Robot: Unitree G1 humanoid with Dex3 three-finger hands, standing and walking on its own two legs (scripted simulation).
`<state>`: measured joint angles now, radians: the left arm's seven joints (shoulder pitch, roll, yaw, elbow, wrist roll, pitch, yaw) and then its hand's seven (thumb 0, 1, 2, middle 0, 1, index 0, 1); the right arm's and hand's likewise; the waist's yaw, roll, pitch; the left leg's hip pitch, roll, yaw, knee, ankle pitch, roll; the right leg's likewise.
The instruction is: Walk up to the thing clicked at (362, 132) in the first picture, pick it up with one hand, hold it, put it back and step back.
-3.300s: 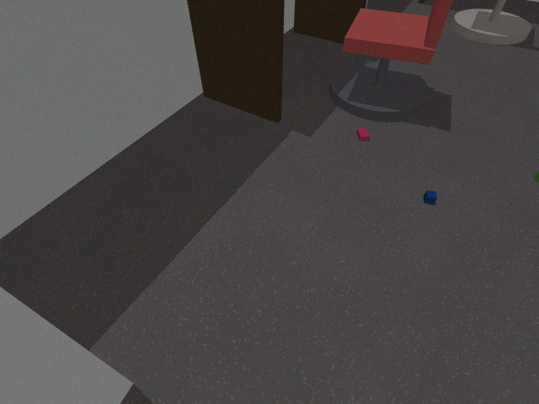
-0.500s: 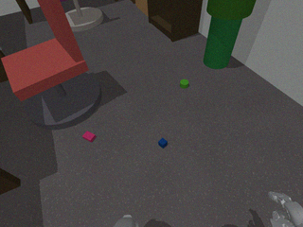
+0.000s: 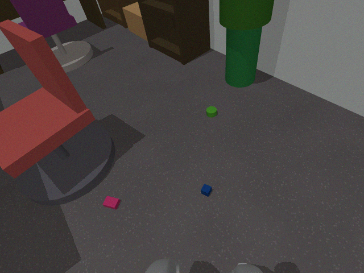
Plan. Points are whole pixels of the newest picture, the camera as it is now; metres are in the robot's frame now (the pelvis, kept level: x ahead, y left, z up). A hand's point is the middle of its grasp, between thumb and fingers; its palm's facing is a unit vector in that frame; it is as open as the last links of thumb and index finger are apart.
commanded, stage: walk up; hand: left
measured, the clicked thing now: (111, 202) +0.65 +0.53 -0.73
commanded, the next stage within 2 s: none
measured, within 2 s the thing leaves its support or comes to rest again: neither
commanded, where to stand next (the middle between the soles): +0.23 +0.39 m, yaw -13 degrees
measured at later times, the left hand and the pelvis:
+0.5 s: hand out of the picture +0.18 +0.51 -0.13, palm faces -0.17 -0.83 -0.53, open 7.4 cm; pelvis +0.06 +0.22 +0.01, yaw -7 degrees
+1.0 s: hand out of the picture +0.21 +0.76 -0.13, palm faces -0.12 -0.76 -0.63, open 7.4 cm; pelvis +0.10 +0.43 -0.03, yaw -11 degrees
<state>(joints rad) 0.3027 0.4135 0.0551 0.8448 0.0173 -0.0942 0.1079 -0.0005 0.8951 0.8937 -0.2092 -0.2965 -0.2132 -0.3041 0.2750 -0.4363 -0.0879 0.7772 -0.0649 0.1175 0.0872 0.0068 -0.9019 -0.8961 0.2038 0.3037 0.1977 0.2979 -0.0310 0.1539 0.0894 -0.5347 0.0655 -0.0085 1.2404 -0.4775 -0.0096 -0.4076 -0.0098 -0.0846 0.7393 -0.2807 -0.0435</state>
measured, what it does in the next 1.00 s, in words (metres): steps to the left: left foot, then right foot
